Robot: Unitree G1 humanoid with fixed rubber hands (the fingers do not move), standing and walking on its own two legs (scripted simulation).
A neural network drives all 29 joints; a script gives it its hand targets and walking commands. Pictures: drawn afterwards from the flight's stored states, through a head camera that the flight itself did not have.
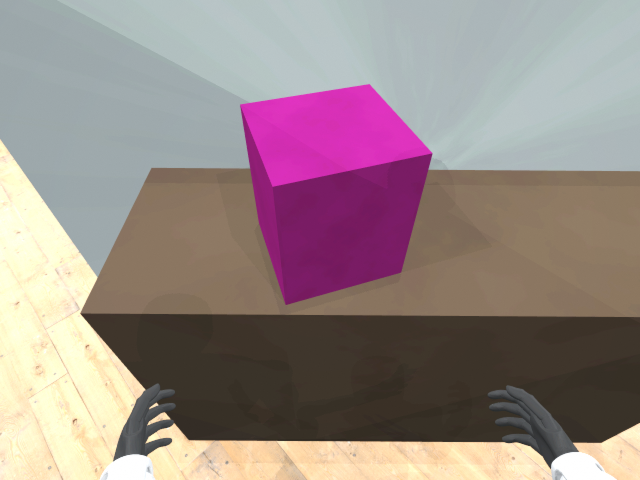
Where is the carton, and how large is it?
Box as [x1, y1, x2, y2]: [240, 84, 432, 304]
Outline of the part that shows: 369,84 240,104 259,224 286,304 397,273 401,270 432,153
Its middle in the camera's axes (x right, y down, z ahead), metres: +0.01 -0.07 +0.62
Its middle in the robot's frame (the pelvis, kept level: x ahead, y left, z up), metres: +0.51 -0.01 +0.06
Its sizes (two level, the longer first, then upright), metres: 0.210 0.200 0.250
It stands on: a pedestal, 0.71 m high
